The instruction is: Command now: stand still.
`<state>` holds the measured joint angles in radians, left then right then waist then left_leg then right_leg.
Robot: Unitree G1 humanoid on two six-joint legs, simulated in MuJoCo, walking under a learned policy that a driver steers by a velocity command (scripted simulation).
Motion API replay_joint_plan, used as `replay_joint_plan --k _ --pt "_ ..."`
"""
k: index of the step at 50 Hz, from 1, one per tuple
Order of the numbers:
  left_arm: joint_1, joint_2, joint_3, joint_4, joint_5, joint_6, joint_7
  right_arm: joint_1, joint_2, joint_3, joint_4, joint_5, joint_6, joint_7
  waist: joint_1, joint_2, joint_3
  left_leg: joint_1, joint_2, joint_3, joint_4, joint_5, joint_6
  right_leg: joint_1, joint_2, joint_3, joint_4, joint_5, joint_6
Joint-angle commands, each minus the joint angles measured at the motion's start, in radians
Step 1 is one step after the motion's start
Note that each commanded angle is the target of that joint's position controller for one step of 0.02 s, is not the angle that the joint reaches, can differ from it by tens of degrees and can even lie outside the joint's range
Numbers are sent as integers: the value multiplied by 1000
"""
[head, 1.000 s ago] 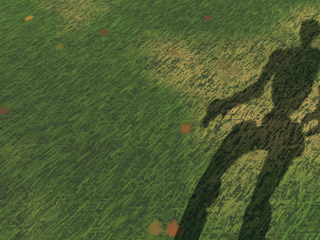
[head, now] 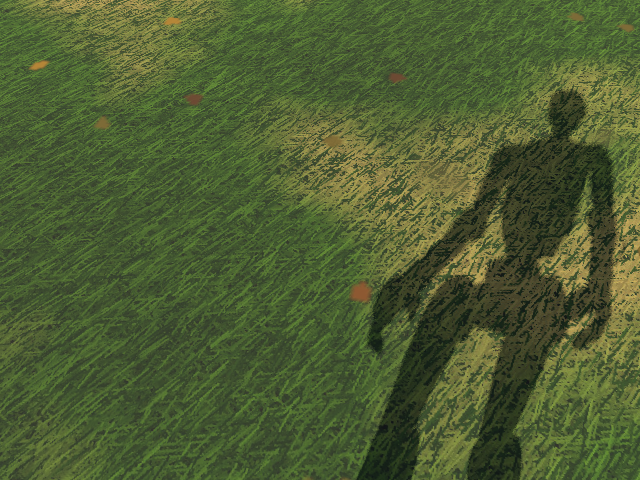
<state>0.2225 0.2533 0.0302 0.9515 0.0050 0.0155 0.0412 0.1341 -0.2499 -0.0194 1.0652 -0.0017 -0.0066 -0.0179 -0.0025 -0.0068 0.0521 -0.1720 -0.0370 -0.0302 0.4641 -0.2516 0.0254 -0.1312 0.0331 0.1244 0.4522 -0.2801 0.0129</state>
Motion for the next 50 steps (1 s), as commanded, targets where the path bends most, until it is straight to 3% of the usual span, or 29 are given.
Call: replay_joint_plan --k 1,29,31,32,34,35,37,40,43,44,45,46,47,48,49,50 --pt "21 114 21 -16 -1 -10 5 -6 -117 -16 -30 0 -9 -4 0 10 -26 15 61 -60 -90 123 18 -38 -32 11 -63 181 -9" --pt "82 81 3 110 -4 -17 13 81 -90 -1 -27 2 -7 -9 -1 10 -9 1 55 -63 -103 110 34 -70 -33 -9 -70 153 1" --pt "96 61 -1 120 -8 -15 16 103 -98 -5 -20 5 -4 -14 -5 38 -20 -2 50 -77 -138 -170 48 -87 3 -53 -30 -25 -5" --pt "82 62 -1 110 -12 -17 17 115 -130 -16 -21 13 -2 -17 -14 77 -1 -15 73 -123 -167 -354 76 -137 30 -86 37 -139 -15" --pt "32 60 -3 73 -17 -39 11 179 -184 -35 -18 19 -8 -19 -40 170 45 -13 240 -360 -296 -609 177 -280 21 -123 216 -201 -28" --pt "1 63 -3 57 -21 -54 5 191 -200 -43 -22 17 -17 -20 -48 177 81 -48 320 -471 -346 -610 229 -316 -22 -110 314 -184 -33" --pt "-7 75 7 46 -29 -77 -7 190 -187 -46 -39 8 -42 -17 -40 141 100 -10 381 -533 -371 -495 267 -437 -84 -65 492 -245 -47" --pt "1 71 13 43 -35 -104 -28 135 -162 -43 -78 31 -54 -14 -5 99 52 13 297 -342 -340 -287 186 -376 -115 -87 315 -181 -67" --pt "97 45 19 91 -27 -112 -38 117 -184 -48 -92 44 -35 -12 53 101 -8 -163 185 -158 -236 -216 150 -25 -18 -209 53 44 -41" --pt "161 50 25 119 -28 -106 -37 127 -167 -42 -93 41 -32 -10 74 76 -18 -226 159 -138 -176 -240 139 70 9 -225 29 56 -32" --pt "232 59 30 139 -30 -102 -35 114 -125 -29 -102 34 -36 -5 104 26 -22 -304 125 -104 -60 -227 113 159 -28 -164 -4 25 -43" --pt "335 123 42 144 -24 -101 -29 101 -41 -4 -123 17 -46 8 133 -189 -61 -415 36 22 294 -204 45 247 -241 145 -148 -117 -106" --pt "418 242 61 159 -8 -110 -46 89 -24 -5 -172 28 -69 10 129 -332 -64 -610 -41 19 524 -332 43 286 -437 569 -303 -329 -266" --pt "324 191 45 139 -1 -126 -53 53 -91 -17 -187 49 -84 11 90 -181 24 -694 43 -56 664 -284 64 206 -467 620 -331 -480 -294" --pt "231 138 29 102 -3 -138 -58 37 -121 -25 -189 56 -93 17 61 -124 82 -728 89 -74 682 -161 83 163 -416 506 -329 -434 -250" --pt "168 122 21 77 -4 -143 -64 65 -122 -30 -169 44 -95 18 33 -101 73 -695 117 -60 656 -64 83 145 -357 384 -325 -300 -212"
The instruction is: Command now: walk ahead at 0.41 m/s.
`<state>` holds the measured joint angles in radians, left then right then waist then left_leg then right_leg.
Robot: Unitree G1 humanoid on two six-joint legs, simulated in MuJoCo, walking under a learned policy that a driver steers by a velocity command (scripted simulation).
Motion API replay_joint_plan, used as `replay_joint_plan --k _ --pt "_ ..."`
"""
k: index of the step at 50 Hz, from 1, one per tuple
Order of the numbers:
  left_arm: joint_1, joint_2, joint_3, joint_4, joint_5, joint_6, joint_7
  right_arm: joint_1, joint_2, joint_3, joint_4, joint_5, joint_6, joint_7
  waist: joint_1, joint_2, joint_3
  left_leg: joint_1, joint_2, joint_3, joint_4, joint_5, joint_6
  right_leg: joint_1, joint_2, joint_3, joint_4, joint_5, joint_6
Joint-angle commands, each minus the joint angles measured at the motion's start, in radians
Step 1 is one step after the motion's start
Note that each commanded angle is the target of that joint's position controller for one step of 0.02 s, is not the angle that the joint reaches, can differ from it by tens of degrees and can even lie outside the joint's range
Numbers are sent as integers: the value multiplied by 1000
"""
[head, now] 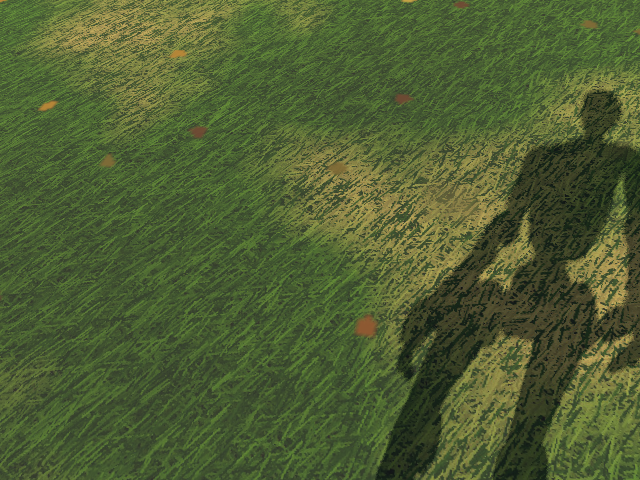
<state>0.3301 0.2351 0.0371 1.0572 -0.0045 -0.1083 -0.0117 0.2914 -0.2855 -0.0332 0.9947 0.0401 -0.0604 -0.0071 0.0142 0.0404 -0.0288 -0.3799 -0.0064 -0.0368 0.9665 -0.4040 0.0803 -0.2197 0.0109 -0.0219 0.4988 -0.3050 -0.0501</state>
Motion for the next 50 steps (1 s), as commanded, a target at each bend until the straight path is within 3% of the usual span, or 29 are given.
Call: replay_joint_plan --k 1,3,6,10,14,16,17,18,19,20,21,22,23,24,25,26,28,31,33,36,40,43,44,45,46,47,48,49,50 --pt "33 128 9 -43 1 -18 -15 -98 -96 -23 -94 -13 -44 6 8 -140 150 -465 105 -45 98 162 21 226 -295 434 -375 -126 -119" --pt "76 99 -1 -35 5 -11 -10 -118 -77 -27 -96 -24 -41 12 16 -156 125 -404 110 -8 33 264 -6 223 -233 291 -380 121 -93" --pt "145 113 0 -18 9 1 8 -195 -36 -22 -130 -27 -34 16 30 -128 119 -417 99 30 -71 347 -48 234 -211 195 -377 351 -110" --pt "175 126 0 -21 4 8 26 -365 -5 -5 -194 -17 -39 26 68 -128 154 -307 59 80 -327 478 -70 161 -181 119 -416 349 -106" --pt "213 132 10 -4 -10 16 30 -454 -12 2 -240 -9 -48 49 69 -127 189 -288 45 76 -442 475 -43 254 -231 109 -400 412 -118" --pt "201 141 18 -6 -9 26 34 -447 -37 -6 -252 -10 -56 60 36 -132 164 -253 33 75 -477 423 -12 331 -256 100 -339 564 -103" --pt "183 157 25 -15 -6 31 35 -403 -59 -16 -244 -12 -59 61 5 -151 118 -181 9 89 -471 389 4 361 -263 93 -277 743 -94" --pt "166 171 31 -23 0 38 37 -318 -91 -32 -225 -11 -57 58 -44 -176 46 -63 -23 109 -456 356 25 378 -260 83 -173 949 -82" --pt "145 166 29 -35 8 48 35 -144 -132 -55 -172 -7 -53 50 -129 -177 -62 151 -46 123 -470 369 55 343 -222 53 18 1053 -59" --pt "130 147 18 -61 19 48 31 49 -181 -72 -127 -16 -45 39 -202 -136 -200 490 86 -20 -419 369 110 124 -188 49 285 847 -36" --pt "267 -1 -20 -72 15 27 14 167 -258 -92 -94 -40 -38 37 -135 141 -381 875 362 -525 -493 139 290 -292 13 36 707 184 34" --pt "244 47 -12 -50 -8 -5 6 146 -175 -66 -88 -37 -34 39 -149 155 -404 854 399 -747 -662 43 297 -404 42 176 864 -240 16" --pt "127 127 12 -95 -40 -23 3 36 -128 -50 -101 -28 -38 36 -123 123 -193 685 362 -585 -690 47 237 -497 -23 159 905 -195 -2" --pt "49 142 15 -116 -46 -31 9 -59 -97 -40 -123 -28 -43 36 -91 24 -83 498 324 -433 -722 145 203 -472 -81 128 862 -96 -8" --pt "15 135 22 -124 -36 -28 18 -113 -73 -33 -129 -39 -49 42 -55 -31 -17 347 284 -331 -754 246 181 -428 -117 108 794 -32 -4" --pt "29 119 29 -121 -23 -15 24 -137 -45 -24 -126 -50 -54 46 -14 -13 6 252 240 -247 -785 306 163 -360 -148 111 748 4 -3" --pt "66 63 24 -118 -16 11 27 -124 -41 -22 -107 -46 -56 49 17 20 24 160 215 -176 -833 339 173 -305 -164 98 690 20 9" --pt "-36 77 30 -167 -4 25 35 -72 -86 -31 -81 -44 -60 31 12 12 80 127 208 -116 -878 369 186 -394 -183 80 551 126 45" --pt "-126 81 31 -201 2 20 31 -34 -102 -35 -71 -41 -54 17 -12 3 93 159 193 -84 -882 394 169 -438 -180 71 403 254 55" --pt "-252 57 18 -237 -2 8 17 23 -119 -37 -58 -32 -46 6 -52 2 100 180 164 -25 -876 412 133 -383 -135 30 179 406 54" --pt "-370 68 11 -284 -15 4 -5 112 -130 -42 -23 -19 -31 3 -90 0 118 326 217 -39 -831 400 126 -407 -108 31 59 394 42" --pt "-376 103 21 -310 -15 -5 -20 126 -140 -50 -13 -16 -12 -1 -60 11 106 422 266 -83 -746 481 103 -370 -89 44 1 279 9" --pt "-328 124 30 -303 -15 -9 -21 110 -150 -53 -19 -17 -6 -2 -27 27 79 426 263 -89 -690 578 93 -291 -68 30 -14 241 -3" --pt "-212 158 50 -273 -14 -13 -18 86 -146 -50 -28 -20 0 -1 40 24 11 403 223 -65 -557 710 73 -125 -40 7 -41 237 -25" --pt "-25 220 75 -226 -5 -15 -9 81 -112 -35 -48 -32 0 0 113 0 -130 275 162 -28 -325 663 42 164 -100 57 6 268 -68" --pt "114 321 102 -201 16 -10 -3 180 2 -3 -69 -34 -15 5 105 -198 -302 -129 9 60 74 318 -37 595 -363 434 -11 156 -196" --pt "146 262 85 -193 11 -3 -5 199 2 2 -55 -19 -33 6 112 -302 -395 -273 -43 -61 264 -172 -44 654 -453 720 -154 51 -236" --pt "74 192 62 -203 6 -4 -3 122 -108 -31 -72 11 -41 6 105 -223 -245 -351 14 -110 345 -133 -29 531 -421 601 -181 5 -185" --pt "-15 158 51 -222 5 -5 0 57 -117 -35 -92 17 -42 2 77 -176 -131 -358 67 -79 332 -45 -22 382 -390 455 -207 51 -152"
Over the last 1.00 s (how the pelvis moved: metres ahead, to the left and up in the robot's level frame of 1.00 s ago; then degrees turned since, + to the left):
0.07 -0.05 0.00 0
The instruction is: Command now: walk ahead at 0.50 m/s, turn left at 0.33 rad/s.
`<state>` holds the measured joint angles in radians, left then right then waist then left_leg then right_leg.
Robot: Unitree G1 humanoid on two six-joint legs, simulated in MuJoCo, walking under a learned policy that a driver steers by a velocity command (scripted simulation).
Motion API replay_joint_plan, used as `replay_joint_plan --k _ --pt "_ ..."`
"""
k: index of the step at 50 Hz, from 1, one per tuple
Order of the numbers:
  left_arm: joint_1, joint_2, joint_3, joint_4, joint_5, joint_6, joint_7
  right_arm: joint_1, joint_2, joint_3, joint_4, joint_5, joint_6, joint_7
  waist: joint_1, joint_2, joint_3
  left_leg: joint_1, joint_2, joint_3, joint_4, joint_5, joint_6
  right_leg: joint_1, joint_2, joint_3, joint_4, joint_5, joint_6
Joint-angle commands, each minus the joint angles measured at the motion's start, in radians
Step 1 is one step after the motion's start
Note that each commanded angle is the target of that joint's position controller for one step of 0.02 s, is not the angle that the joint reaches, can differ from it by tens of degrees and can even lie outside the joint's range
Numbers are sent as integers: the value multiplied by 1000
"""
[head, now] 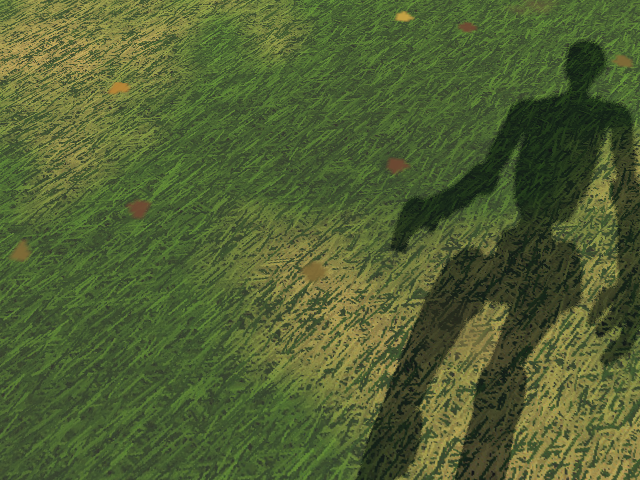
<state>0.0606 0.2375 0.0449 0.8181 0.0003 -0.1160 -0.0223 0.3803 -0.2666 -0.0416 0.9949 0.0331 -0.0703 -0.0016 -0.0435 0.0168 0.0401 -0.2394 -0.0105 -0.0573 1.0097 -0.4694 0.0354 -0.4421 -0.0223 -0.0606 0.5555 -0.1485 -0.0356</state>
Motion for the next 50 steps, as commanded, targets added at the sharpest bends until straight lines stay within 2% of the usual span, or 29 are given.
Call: replay_joint_plan --k 1,3,4,6,9,12,15,18,20,21,22,23,24,25,26,27,28,29,30,32,34,36,39,41,44,46,48,49,50 --pt "185 124 34 15 2 0 7 -65 -122 -31 -96 12 -27 -10 106 -102 -121 -461 106 -47 232 94 21 466 -315 386 -311 -50 -149" --pt "121 89 27 20 12 -9 3 -30 -78 -39 -86 4 4 -11 48 -130 -62 -354 149 -51 165 179 18 317 -257 235 -380 14 -123" --pt "118 89 30 26 14 -13 3 -21 -52 -38 -85 5 17 -9 37 -124 -48 -339 151 -44 159 199 15 285 -248 183 -400 55 -129" --pt "127 111 39 40 17 -19 10 -48 -42 -42 -109 1 35 -11 26 -100 -19 -383 156 -48 126 264 7 272 -245 105 -425 135 -139" --pt "155 131 48 57 20 -14 28 -122 -42 -47 -147 -8 37 -4 36 -77 8 -456 152 -56 -16 397 -7 311 -240 17 -440 189 -140" --pt "172 154 54 61 14 -4 42 -219 -27 -39 -183 -13 28 17 63 -64 30 -439 142 3 -189 511 -9 337 -227 -66 -450 202 -124" --pt "230 176 63 77 2 11 49 -326 -16 -30 -232 -14 26 37 103 -43 63 -469 133 54 -291 513 5 424 -254 -108 -434 227 -123" --pt "260 191 72 89 -12 34 49 -384 -23 -30 -280 -11 27 55 108 -52 73 -487 112 96 -346 421 34 533 -285 -138 -368 338 -109" --pt "236 218 79 78 -19 47 52 -360 -51 -43 -297 -8 30 63 70 -83 30 -389 58 151 -358 329 68 563 -288 -168 -263 630 -88" --pt "223 233 83 72 -22 54 54 -308 -74 -55 -294 -6 33 63 33 -105 -14 -301 19 180 -351 279 89 565 -284 -179 -167 793 -76" --pt "205 244 85 65 -25 63 55 -198 -113 -78 -273 -1 35 61 -35 -107 -77 -152 -26 200 -376 268 117 538 -265 -193 -6 881 -59" --pt "193 237 79 57 -27 64 56 -32 -176 -113 -229 0 37 47 -120 -76 -164 110 -60 176 -450 331 157 416 -222 -210 227 782 -20" --pt "221 148 51 30 13 52 52 62 -276 -139 -205 0 46 23 -108 128 -235 387 142 -145 -460 374 221 116 -146 -200 559 130 28" --pt "277 62 20 -28 4 12 38 18 -327 -136 -242 -9 28 30 -10 257 -380 637 345 -754 -651 150 432 -238 68 13 851 -473 68" --pt "138 155 37 -47 -39 -25 24 36 -232 -108 -245 -17 16 39 -82 95 -350 626 341 -732 -740 138 373 -355 19 156 883 -421 40" --pt "88 162 39 -67 -57 -42 20 -2 -190 -97 -241 -18 3 38 -64 72 -222 517 312 -580 -737 205 332 -398 -22 144 825 -328 13" --pt "94 155 39 -50 -37 -45 29 -78 -156 -86 -256 -13 -4 38 -12 -23 -146 358 265 -456 -733 312 294 -339 -70 144 736 -248 11" --pt "104 169 50 -41 -10 -37 35 -140 -123 -76 -271 -15 -6 35 25 -22 -111 235 228 -369 -741 410 273 -262 -98 145 654 -205 19" --pt "132 172 55 -32 -6 -22 32 -169 -103 -67 -285 -26 -6 30 53 -4 -103 161 208 -316 -762 472 263 -195 -119 146 620 -172 27" --pt "148 144 52 -29 3 2 30 -159 -113 -66 -280 -25 -11 19 66 2 -92 90 190 -245 -791 588 263 -155 -124 121 544 -132 54" --pt "96 120 44 -47 10 14 32 -118 -134 -70 -261 -24 -15 6 53 9 -66 65 171 -179 -812 662 255 -181 -118 102 442 -38 79" --pt "28 107 37 -67 9 15 30 -86 -137 -68 -245 -22 -12 -5 26 24 -46 70 143 -130 -817 666 224 -198 -106 91 300 92 87" --pt "-63 89 26 -89 -1 7 17 -51 -138 -64 -228 -20 -9 -9 -17 48 -24 74 120 -91 -824 558 183 -156 -70 74 97 270 76" --pt "-117 90 22 -105 -9 2 8 -20 -143 -63 -210 -19 -9 -8 -42 58 2 98 143 -110 -830 484 180 -150 -54 70 27 312 66" --pt "-166 107 22 -131 -10 -8 -9 21 -144 -63 -182 -17 -2 -10 -55 58 26 228 201 -148 -778 523 181 -216 -43 78 -34 248 33" --pt "-155 120 25 -138 -10 -14 -19 29 -153 -67 -171 -18 7 -16 -37 67 22 301 236 -166 -734 601 167 -217 -35 79 -63 168 4" --pt "-67 147 34 -116 -14 -15 -23 -3 -174 -72 -176 -23 14 -20 13 95 -28 339 232 -129 -649 854 141 -103 5 38 -67 89 -34" --pt "44 174 49 -84 -12 -13 -20 -24 -174 -70 -180 -25 18 -20 74 88 -101 327 195 -86 -520 1027 121 55 41 5 -86 106 -64" --pt "197 213 64 -46 -5 -9 -16 -33 -155 -59 -191 -32 19 -21 142 59 -218 227 150 -42 -316 996 91 302 -8 62 -54 160 -112"
Over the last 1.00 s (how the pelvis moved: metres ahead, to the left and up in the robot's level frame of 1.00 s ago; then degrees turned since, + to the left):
0.56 -0.03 -0.01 3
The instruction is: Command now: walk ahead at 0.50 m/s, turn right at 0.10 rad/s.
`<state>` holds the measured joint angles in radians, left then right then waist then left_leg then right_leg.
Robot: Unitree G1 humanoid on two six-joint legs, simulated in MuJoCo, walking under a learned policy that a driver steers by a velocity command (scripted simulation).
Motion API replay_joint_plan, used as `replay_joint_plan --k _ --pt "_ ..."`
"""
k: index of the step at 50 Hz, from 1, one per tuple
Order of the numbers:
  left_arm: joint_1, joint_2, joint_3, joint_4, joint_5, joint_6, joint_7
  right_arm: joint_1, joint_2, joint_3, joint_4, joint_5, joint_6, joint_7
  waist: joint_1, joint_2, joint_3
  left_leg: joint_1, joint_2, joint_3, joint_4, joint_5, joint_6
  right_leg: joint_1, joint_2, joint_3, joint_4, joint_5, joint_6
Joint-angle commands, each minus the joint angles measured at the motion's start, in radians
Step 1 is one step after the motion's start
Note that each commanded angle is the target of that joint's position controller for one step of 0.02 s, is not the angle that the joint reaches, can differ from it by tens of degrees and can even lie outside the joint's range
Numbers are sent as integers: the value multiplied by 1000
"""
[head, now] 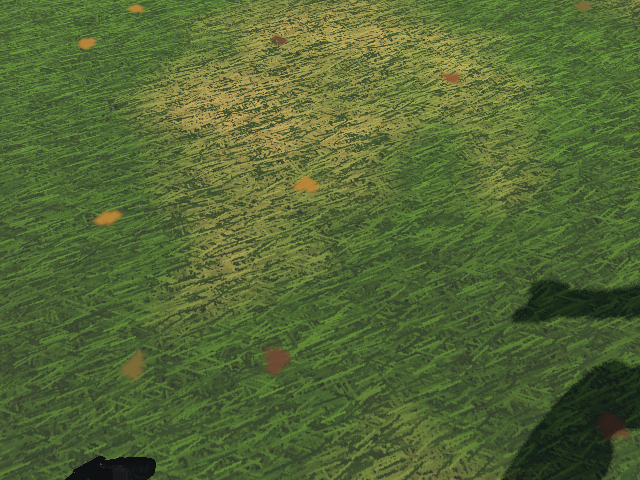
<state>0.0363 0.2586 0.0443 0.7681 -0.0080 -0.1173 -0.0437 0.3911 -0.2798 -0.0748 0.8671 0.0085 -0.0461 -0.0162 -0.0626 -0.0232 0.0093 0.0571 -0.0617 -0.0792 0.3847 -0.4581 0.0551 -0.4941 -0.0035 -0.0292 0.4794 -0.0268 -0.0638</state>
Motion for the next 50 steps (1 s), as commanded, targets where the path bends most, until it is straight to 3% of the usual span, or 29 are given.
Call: replay_joint_plan --k 1,2,3,4,5,6,8,10,12,16,20,22,23,24,25,26,27,28,29,30,32,36,41,44,46,48,49,50 --pt "353 274 84 20 17 -5 6 63 -66 -2 -80 -20 -18 -1 146 -97 -350 -414 79 26 676 622 2 747 -252 404 36 6 -230" --pt "397 237 76 49 -7 4 -1 84 -40 11 -68 -12 -37 8 147 -272 -405 -669 -33 -3 903 -68 -39 900 -359 779 -141 -177 -319" --pt "337 181 57 34 -23 8 -1 -4 -123 -4 -98 8 -58 16 159 -172 -272 -798 36 -64 977 -58 -21 830 -331 748 -183 -341 -266" --pt "264 155 49 9 -11 15 4 -106 -133 -3 -127 24 -72 21 151 -79 -148 -818 80 -42 947 25 -11 679 -293 617 -203 -324 -228" --pt "215 144 43 -2 2 18 5 -156 -124 -3 -139 11 -79 20 122 1 -51 -799 113 -23 866 84 -10 523 -254 523 -230 -226 -215" --pt "191 126 36 -11 10 16 7 -154 -125 -10 -141 -9 -78 16 90 8 -35 -740 144 -26 785 128 -15 439 -224 469 -246 -130 -204" --pt "183 128 35 -19 8 18 12 -123 -100 -10 -143 -21 -66 12 53 -30 -38 -666 156 -14 691 149 -37 359 -185 412 -277 -27 -210" --pt "200 154 44 -17 0 16 22 -144 -82 -7 -155 -23 -53 4 50 -44 -29 -659 152 6 593 181 -69 304 -170 360 -297 30 -220" --pt "227 180 53 -13 -6 20 35 -224 -70 0 -181 -23 -49 -1 69 -38 -9 -662 141 13 454 300 -92 270 -149 320 -307 32 -203" --pt "293 186 59 -2 -18 38 51 -364 -47 9 -217 -13 -60 10 122 -55 -1 -574 88 18 211 519 -109 238 -103 284 -279 -23 -153" --pt "350 179 60 6 -23 59 59 -440 -75 3 -247 1 -77 26 138 -65 -3 -532 59 -5 101 488 -101 319 -132 374 -195 -73 -139" --pt "340 186 64 -3 -18 67 63 -415 -101 -7 -246 5 -89 31 111 -89 -11 -476 56 -7 67 412 -81 353 -147 431 -135 -68 -124" --pt "324 177 63 -11 -18 70 64 -359 -113 -14 -232 5 -94 30 76 -98 -28 -396 58 3 31 402 -60 347 -134 437 -91 -54 -108" --pt "312 148 53 -23 -13 69 62 -265 -142 -28 -211 -3 -98 23 28 -92 -85 -242 87 -4 15 398 -27 308 -88 412 8 -26 -79" --pt "299 90 32 -47 1 64 58 -111 -199 -44 -196 -19 -99 13 -41 -3 -215 4 249 -145 43 355 40 189 -28 329 268 -119 -41" --pt "421 27 12 -80 -20 51 59 -22 -276 -63 -167 -30 -81 13 5 292 -328 305 468 -555 -17 198 192 -151 107 182 573 -526 19" --pt "437 119 25 -69 -34 48 60 -18 -206 -50 -164 -10 -74 19 -3 294 -294 287 502 -694 -57 13 210 -294 25 192 736 -572 33" --pt "353 178 42 -72 -31 54 59 -61 -134 -30 -176 -7 -70 17 -24 185 -172 181 452 -543 -71 15 168 -328 -12 194 787 -480 41" --pt "297 174 45 -80 -21 60 59 -108 -111 -21 -179 -13 -65 18 -12 116 -97 64 402 -400 -89 128 137 -303 -44 165 780 -404 51" --pt "264 163 47 -93 -12 62 57 -145 -93 -14 -173 -18 -61 19 7 106 -47 -26 364 -315 -116 221 126 -282 -67 158 741 -350 55" --pt "260 128 47 -107 -21 75 45 -175 -77 -8 -162 -22 -63 19 41 143 -10 -134 320 -184 -170 324 116 -221 -103 142 693 -300 58" --pt "205 86 36 -154 -15 90 36 -168 -123 -26 -133 -14 -74 18 49 108 6 -161 332 -47 -230 461 148 -247 -124 125 581 -199 83" --pt "78 67 23 -191 -14 79 9 -146 -162 -34 -105 -9 -60 11 7 83 31 -134 303 129 -230 533 110 -192 -106 66 315 37 68" --pt "-5 68 21 -229 -17 79 -7 -104 -189 -41 -82 4 -47 10 -17 82 57 -70 326 174 -213 544 90 -178 -89 25 216 24 42" --pt "-28 83 27 -252 -17 81 -16 -92 -208 -47 -72 15 -34 10 -9 90 64 -13 347 201 -168 646 72 -162 -70 -3 176 -52 13" --pt "26 120 47 -254 -10 87 -18 -96 -240 -57 -74 22 -21 3 40 122 11 18 346 243 -25 978 50 -39 -4 -61 158 -158 -29" --pt "137 154 68 -229 -10 90 -14 -104 -248 -58 -76 25 -13 -1 109 118 -53 -1 327 272 137 1103 33 113 42 -86 118 -155 -59" --pt "309 212 102 -182 -13 96 0 -96 -223 -48 -81 21 -12 -5 193 86 -142 -128 289 297 365 1051 -2 381 72 -68 73 -94 -98"
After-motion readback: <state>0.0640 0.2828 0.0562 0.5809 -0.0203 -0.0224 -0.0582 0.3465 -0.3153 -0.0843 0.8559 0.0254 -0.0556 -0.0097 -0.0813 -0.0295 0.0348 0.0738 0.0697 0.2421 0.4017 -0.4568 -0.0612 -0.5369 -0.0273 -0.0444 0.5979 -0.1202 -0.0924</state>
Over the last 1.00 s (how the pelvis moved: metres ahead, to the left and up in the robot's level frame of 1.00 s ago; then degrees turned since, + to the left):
0.56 0.13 -0.01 24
